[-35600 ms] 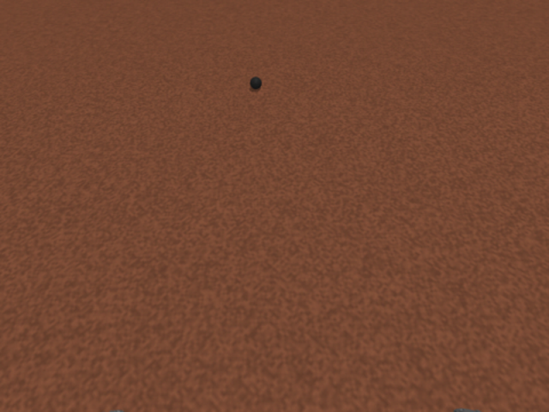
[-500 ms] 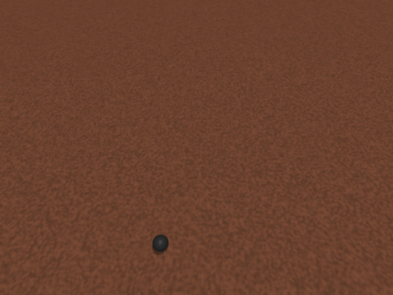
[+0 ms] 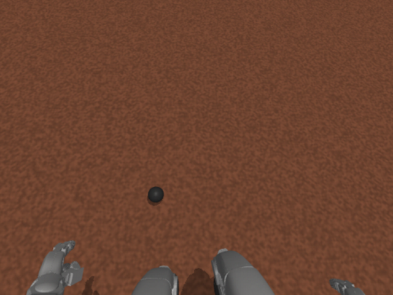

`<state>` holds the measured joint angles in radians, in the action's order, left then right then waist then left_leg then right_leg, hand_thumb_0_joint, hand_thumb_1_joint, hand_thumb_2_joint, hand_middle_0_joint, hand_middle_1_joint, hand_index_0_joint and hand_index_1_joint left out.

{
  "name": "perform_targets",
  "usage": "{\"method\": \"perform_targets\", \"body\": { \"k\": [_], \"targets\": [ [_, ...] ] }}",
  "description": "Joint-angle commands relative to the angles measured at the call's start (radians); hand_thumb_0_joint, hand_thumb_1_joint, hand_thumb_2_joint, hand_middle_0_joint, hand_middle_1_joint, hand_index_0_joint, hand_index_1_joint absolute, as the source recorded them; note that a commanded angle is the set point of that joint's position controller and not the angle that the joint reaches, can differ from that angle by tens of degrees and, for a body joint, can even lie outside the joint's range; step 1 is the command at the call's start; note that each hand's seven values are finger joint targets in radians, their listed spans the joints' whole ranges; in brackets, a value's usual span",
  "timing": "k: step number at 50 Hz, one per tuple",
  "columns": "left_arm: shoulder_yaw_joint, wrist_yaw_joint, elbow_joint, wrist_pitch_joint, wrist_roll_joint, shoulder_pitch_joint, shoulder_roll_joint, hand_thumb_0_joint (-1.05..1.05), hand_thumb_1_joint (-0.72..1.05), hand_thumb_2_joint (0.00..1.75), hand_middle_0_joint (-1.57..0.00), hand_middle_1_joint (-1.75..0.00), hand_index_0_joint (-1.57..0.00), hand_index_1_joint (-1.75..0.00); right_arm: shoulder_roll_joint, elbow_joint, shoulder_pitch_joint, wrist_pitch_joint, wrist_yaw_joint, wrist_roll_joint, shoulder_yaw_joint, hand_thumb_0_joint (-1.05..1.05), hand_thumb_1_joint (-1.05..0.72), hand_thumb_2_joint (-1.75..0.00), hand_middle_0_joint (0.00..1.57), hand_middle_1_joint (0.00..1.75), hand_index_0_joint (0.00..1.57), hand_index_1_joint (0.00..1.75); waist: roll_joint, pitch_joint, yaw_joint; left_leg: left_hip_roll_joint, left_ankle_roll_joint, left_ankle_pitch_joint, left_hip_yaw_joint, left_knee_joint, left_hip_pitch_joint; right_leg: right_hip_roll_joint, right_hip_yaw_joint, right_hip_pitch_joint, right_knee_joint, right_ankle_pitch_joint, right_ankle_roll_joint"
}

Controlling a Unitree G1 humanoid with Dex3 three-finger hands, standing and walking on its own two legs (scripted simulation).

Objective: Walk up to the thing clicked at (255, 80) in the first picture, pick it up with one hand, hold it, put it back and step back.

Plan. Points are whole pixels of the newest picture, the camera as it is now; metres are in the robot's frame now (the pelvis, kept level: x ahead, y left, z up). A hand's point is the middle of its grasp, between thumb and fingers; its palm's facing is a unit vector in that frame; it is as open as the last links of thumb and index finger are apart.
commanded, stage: step back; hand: left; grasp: from above
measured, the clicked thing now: (155, 194) +0.51 +0.16 -0.72
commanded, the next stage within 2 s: none
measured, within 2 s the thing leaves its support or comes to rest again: neither
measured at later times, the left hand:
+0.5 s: hand out of the picture +0.02 +0.26 -0.13, palm faces -0.07 -0.91 -0.41, open 7.4 cm
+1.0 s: hand out of the picture -0.14 +0.28 -0.16, palm faces -0.11 -0.92 -0.39, open 7.4 cm
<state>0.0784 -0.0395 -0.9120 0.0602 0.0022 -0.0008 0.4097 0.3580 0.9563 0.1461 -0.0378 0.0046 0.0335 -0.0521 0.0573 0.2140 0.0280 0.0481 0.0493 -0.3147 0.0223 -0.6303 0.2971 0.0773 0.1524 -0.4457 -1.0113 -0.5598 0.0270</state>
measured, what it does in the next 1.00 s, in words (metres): walks backwards: right foot, then left foot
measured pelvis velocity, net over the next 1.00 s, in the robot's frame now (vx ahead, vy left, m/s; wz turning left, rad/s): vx -0.25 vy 0.01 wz -0.13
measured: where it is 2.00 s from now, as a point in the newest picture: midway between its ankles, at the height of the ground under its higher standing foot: outside the picture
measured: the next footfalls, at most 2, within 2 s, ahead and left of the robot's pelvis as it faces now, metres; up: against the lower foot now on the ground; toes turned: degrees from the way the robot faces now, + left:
right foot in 0.28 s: -0.04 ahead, -0.12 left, +0.00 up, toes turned -1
left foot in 0.64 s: -0.11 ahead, +0.13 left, +0.00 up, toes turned -6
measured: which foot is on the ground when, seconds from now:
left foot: down 0.00-0.32, up 0.34-0.62, down 0.64-1.00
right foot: up 0.00-0.26, down 0.28-0.66, up 0.68-1.00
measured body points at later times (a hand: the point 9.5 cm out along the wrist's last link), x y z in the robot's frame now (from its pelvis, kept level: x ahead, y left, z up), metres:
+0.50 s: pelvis -0.10 +0.00 +0.01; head -0.05 -0.02 +0.45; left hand +0.03 +0.30 -0.10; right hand -0.02 -0.32 -0.12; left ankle -0.12 +0.14 -0.65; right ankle -0.08 -0.12 -0.73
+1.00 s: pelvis -0.25 +0.01 +0.00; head -0.18 +0.02 +0.44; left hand -0.13 +0.33 -0.13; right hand -0.14 -0.31 -0.10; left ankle -0.15 +0.13 -0.73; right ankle -0.30 -0.13 -0.71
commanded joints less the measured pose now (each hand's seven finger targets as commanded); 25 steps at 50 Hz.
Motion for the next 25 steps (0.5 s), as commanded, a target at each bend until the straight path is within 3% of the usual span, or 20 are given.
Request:
{"method": "perform_targets", "body": {
  "k": [1,4,6,8,11,12,14,15,16,17,18,19,20,21,22,24,25],
  "targets": [
    [0.034,-0.012,0.046,-0.003,-0.007,0.129,0.16,0.0,0.9,0.9,-0.2,-0.3,-0.2,-0.3,0.242,-0.13,-0.065,0.031,-0.04,0.004,-0.061,0.0,-0.9,-0.9,0.2,0.3,0.2,0.3,-0.199,-0.289,-0.051,-0.268,0.136,0.7,0.217,0.157,-0.226,0.011,0.05,-0.055,-0.208,0.052,-0.005],
    [0.037,-0.005,0.074,-0.016,0.008,0.117,0.155,0.0,0.9,0.9,-0.2,-0.3,-0.2,-0.3,0.229,-0.129,0.015,0.034,-0.047,-0.008,-0.066,0.0,-0.9,-0.9,0.2,0.3,0.2,0.3,-0.148,-0.305,-0.009,-0.3,0.191,0.704,0.237,0.14,-0.322,0.001,0.018,-0.066,-0.139,0.035,-0.042],
    [0.038,0.0,0.1,-0.024,0.01,0.084,0.149,0.0,0.9,0.9,-0.2,-0.3,-0.2,-0.3,0.23,-0.126,0.049,0.031,-0.049,-0.013,-0.068,0.0,-0.9,-0.9,0.2,0.3,0.2,0.3,-0.147,-0.288,0.02,-0.301,0.198,0.696,0.24,0.127,-0.354,-0.012,0.002,-0.073,-0.028,0.033,-0.051],
    [0.038,0.003,0.105,-0.032,0.009,0.105,0.141,0.0,0.9,0.9,-0.2,-0.3,-0.2,-0.3,0.246,-0.135,0.049,0.029,-0.049,-0.014,-0.07,0.0,-0.9,-0.9,0.2,0.3,0.2,0.3,-0.157,-0.29,0.024,-0.318,0.216,0.694,0.235,0.112,-0.363,-0.032,-0.023,-0.044,0.089,0.034,-0.052],
    [0.046,0.009,0.094,-0.043,0.01,0.16,0.135,0.0,0.9,0.9,-0.2,-0.3,-0.2,-0.3,0.252,-0.155,0.008,0.02,-0.041,-0.015,-0.064,0.0,-0.9,-0.9,0.2,0.3,0.2,0.3,-0.174,-0.321,0.009,-0.276,0.169,0.619,0.188,0.071,-0.289,-0.054,-0.091,0.092,0.315,0.104,-0.032],
    [0.046,0.011,0.082,-0.045,0.013,0.193,0.123,0.0,0.9,0.9,-0.2,-0.3,-0.2,-0.3,0.26,-0.158,-0.016,0.016,-0.039,-0.019,-0.064,0.0,-0.9,-0.9,0.2,0.3,0.2,0.3,-0.182,-0.323,-0.014,-0.273,0.156,0.542,0.182,0.057,-0.242,-0.058,-0.107,0.157,0.432,0.184,-0.02],
    [0.05,0.012,0.058,-0.053,0.023,0.257,0.136,0.0,0.9,0.9,-0.2,-0.3,-0.2,-0.3,0.263,-0.166,-0.048,0.009,-0.031,-0.03,-0.061,0.0,-0.9,-0.9,0.2,0.3,0.2,0.3,-0.15,-0.32,-0.043,-0.229,0.099,0.402,0.145,0.022,-0.117,-0.055,-0.115,0.295,0.58,0.392,0.012],
    [0.061,0.012,0.055,-0.056,0.033,0.263,0.176,0.0,0.9,0.9,-0.2,-0.3,-0.2,-0.3,0.232,-0.166,-0.059,0.008,-0.028,-0.038,-0.053,0.0,-0.9,-0.9,0.2,0.3,0.2,0.3,-0.061,-0.313,-0.04,-0.185,0.05,0.243,0.128,-0.015,0.031,-0.14,0.022,0.358,0.559,0.488,0.051],
    [0.073,0.014,0.079,-0.058,0.032,0.241,0.232,0.0,0.9,0.9,-0.2,-0.3,-0.2,-0.3,0.203,-0.18,-0.069,0.009,-0.024,-0.041,-0.041,0.0,-0.9,-0.9,0.2,0.3,0.2,0.3,0.102,-0.27,-0.044,-0.053,-0.011,0.003,0.049,-0.144,0.164,-0.294,0.231,0.344,0.629,0.501,0.143],
    [0.085,0.016,0.12,-0.054,0.035,0.158,0.325,0.0,0.9,0.9,-0.2,-0.3,-0.2,-0.3,0.207,-0.178,-0.083,0.0,-0.033,-0.036,-0.054,0.0,-0.9,-0.9,0.2,0.3,0.2,0.3,0.268,-0.206,-0.077,0.057,-0.046,-0.306,0.031,-0.423,0.119,-0.493,0.441,0.114,0.714,0.547,0.319],
    [0.085,0.012,0.15,-0.061,0.035,0.106,0.294,0.0,0.9,0.9,-0.2,-0.3,-0.2,-0.3,0.23,-0.156,-0.047,-0.002,-0.035,-0.032,-0.063,0.0,-0.9,-0.9,0.2,0.3,0.2,0.3,0.188,-0.15,-0.047,0.022,-0.055,-0.315,0.136,-0.541,0.081,-0.501,0.435,0.039,0.696,0.602,0.321],
    [0.078,0.011,0.161,-0.06,0.029,0.091,0.247,0.0,0.9,0.9,-0.2,-0.3,-0.2,-0.3,0.24,-0.134,-0.008,-0.001,-0.027,-0.032,-0.06,0.0,-0.9,-0.9,0.2,0.3,0.2,0.3,0.137,-0.137,-0.026,0.023,-0.05,-0.271,0.148,-0.555,0.077,-0.451,0.345,0.046,0.677,0.635,0.293],
    [0.068,0.008,0.17,-0.063,0.021,0.092,0.203,0.0,0.9,0.9,-0.2,-0.3,-0.2,-0.3,0.228,-0.125,-0.012,0.004,-0.024,-0.044,-0.052,0.0,-0.9,-0.9,0.2,0.3,0.2,0.3,0.057,-0.149,-0.027,0.07,-0.046,-0.232,0.153,-0.548,0.122,-0.36,0.199,0.128,0.633,0.734,0.251],
    [0.068,0.005,0.168,-0.062,0.024,0.073,0.195,0.0,0.9,0.9,-0.2,-0.3,-0.2,-0.3,0.203,-0.121,-0.002,0.007,-0.027,-0.043,-0.044,0.0,-0.9,-0.9,0.2,0.3,0.2,0.3,0.076,-0.155,-0.01,0.087,-0.048,-0.21,0.15,-0.57,0.156,-0.326,0.138,0.158,0.611,0.774,0.22],
    [0.067,0.006,0.171,-0.059,0.025,0.069,0.182,0.0,0.9,0.9,-0.2,-0.3,-0.2,-0.3,0.197,-0.118,0.015,0.011,-0.031,-0.042,-0.04,0.0,-0.9,-0.9,0.2,0.3,0.2,0.3,0.063,-0.169,-0.012,0.094,-0.056,-0.188,0.138,-0.563,0.152,-0.276,0.08,0.183,0.594,0.75,0.183],
    [0.06,0.005,0.183,-0.055,0.033,0.119,0.168,0.0,0.9,0.9,-0.2,-0.3,-0.2,-0.3,0.199,-0.131,0.018,0.016,-0.034,-0.041,-0.032,0.0,-0.9,-0.9,0.2,0.3,0.2,0.3,0.048,-0.196,-0.049,0.079,-0.066,-0.189,0.106,-0.455,0.171,-0.258,0.071,0.283,0.56,0.788,0.181],
    [0.061,0.003,0.187,-0.053,0.036,0.13,0.175,0.0,0.9,0.9,-0.2,-0.3,-0.2,-0.3,0.193,-0.139,0.024,0.017,-0.035,-0.042,-0.029,0.0,-0.9,-0.9,0.2,0.3,0.2,0.3,0.074,-0.209,-0.051,0.051,-0.069,-0.197,0.092,-0.362,0.159,-0.267,0.065,0.32,0.55,0.788,0.178]
  ]
}}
